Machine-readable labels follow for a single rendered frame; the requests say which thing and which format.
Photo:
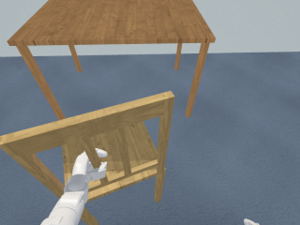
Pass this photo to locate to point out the robot left forearm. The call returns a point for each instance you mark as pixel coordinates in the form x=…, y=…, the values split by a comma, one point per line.
x=69, y=208

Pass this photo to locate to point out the table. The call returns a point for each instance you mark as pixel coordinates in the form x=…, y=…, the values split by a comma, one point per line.
x=113, y=22

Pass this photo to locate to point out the robot left hand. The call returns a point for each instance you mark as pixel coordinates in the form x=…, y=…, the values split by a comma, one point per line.
x=83, y=166

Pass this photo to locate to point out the chair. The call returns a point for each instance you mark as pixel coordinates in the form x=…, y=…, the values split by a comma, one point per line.
x=118, y=130

